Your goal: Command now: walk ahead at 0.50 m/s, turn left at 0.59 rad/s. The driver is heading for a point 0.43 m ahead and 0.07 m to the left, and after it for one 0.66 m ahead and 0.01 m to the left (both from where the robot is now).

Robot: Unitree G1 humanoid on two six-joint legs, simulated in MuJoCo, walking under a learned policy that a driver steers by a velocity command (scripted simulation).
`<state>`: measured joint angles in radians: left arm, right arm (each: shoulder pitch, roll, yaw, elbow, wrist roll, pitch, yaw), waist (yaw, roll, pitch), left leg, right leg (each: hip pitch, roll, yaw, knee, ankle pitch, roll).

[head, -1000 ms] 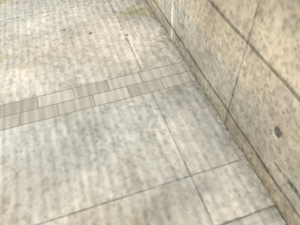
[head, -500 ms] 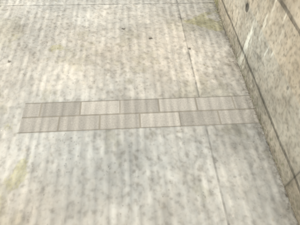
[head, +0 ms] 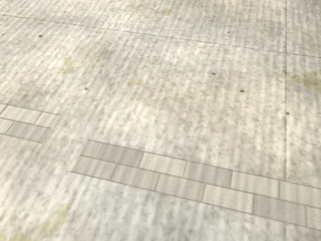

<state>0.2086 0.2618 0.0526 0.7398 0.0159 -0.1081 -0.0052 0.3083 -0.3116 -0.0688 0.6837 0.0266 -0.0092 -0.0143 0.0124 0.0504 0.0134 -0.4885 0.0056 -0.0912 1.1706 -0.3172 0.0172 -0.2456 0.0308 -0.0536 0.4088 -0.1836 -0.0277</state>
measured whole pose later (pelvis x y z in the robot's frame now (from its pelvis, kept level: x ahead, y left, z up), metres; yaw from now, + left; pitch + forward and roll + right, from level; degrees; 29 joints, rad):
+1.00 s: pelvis +0.41 +0.09 +0.00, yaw +9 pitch +2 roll +1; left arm 0.18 0.31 0.06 0.72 -0.01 -0.02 -0.02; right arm 0.12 -0.30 -0.06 0.74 -0.01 0.02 -0.04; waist 0.03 0.02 0.06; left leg -0.44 -0.06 -0.05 1.13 -0.51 -0.03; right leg -0.38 0.05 0.04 0.48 -0.14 -0.06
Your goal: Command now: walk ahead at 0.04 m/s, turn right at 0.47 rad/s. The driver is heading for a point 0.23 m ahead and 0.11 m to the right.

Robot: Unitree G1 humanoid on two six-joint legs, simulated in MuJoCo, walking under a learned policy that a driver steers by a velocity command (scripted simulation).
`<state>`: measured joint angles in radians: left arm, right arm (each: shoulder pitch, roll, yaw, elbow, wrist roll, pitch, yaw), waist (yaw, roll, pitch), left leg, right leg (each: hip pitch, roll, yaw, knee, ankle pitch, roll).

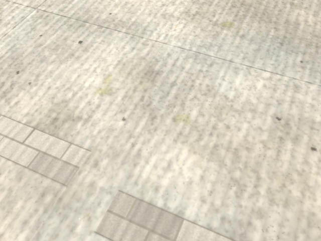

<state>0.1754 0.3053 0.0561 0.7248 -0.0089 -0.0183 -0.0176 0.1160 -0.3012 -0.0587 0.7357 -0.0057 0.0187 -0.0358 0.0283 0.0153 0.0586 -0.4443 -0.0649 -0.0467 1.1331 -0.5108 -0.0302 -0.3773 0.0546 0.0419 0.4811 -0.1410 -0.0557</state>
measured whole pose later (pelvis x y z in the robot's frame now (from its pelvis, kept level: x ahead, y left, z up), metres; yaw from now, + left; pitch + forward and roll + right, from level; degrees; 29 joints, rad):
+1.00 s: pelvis +0.02 +0.03 +0.00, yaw -10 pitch -2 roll +0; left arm 0.24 0.23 0.02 0.89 0.01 0.00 0.03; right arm 0.17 -0.25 -0.04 0.97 0.00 0.01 -0.03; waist -0.01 0.00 0.04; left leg -0.22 0.00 -0.05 0.51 -0.25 -0.03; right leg -0.17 0.01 0.06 0.52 -0.31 0.01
